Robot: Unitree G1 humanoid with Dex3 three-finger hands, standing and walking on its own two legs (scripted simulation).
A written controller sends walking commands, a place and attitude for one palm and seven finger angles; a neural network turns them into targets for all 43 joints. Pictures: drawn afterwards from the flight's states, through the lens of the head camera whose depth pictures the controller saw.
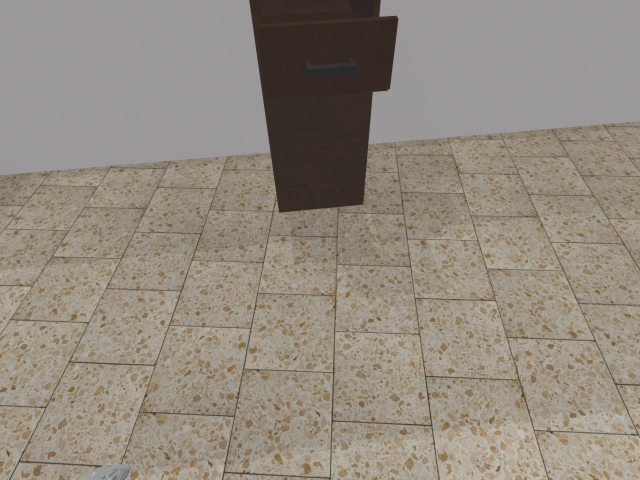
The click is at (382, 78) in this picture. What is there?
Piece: drawer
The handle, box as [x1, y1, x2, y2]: [306, 57, 356, 77]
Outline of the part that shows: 356,64 352,61 351,57 348,57 347,63 311,65 309,63 309,60 306,60 306,74 307,77 356,74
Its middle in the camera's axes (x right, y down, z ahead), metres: +0.02 -0.43 +0.97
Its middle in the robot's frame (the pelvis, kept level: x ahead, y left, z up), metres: +1.03 +0.03 +0.04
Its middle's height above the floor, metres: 0.81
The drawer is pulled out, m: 0.29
